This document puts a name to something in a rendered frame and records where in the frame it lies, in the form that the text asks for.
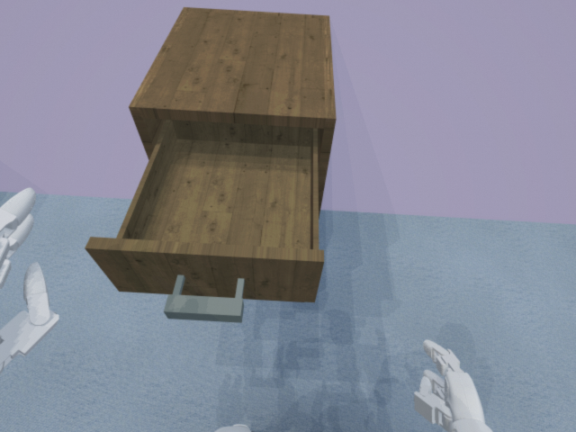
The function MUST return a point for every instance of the drawer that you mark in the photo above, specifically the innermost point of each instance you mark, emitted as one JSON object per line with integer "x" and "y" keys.
{"x": 217, "y": 202}

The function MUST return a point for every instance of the right robot hand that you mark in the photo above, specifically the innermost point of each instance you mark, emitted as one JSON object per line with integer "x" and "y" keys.
{"x": 453, "y": 398}

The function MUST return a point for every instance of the handle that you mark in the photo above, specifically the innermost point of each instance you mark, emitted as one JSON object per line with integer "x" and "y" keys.
{"x": 189, "y": 307}

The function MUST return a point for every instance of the left robot hand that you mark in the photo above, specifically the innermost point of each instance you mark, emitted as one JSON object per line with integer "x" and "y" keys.
{"x": 26, "y": 330}

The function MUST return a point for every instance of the cabinet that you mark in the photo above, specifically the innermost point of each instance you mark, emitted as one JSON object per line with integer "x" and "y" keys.
{"x": 242, "y": 67}

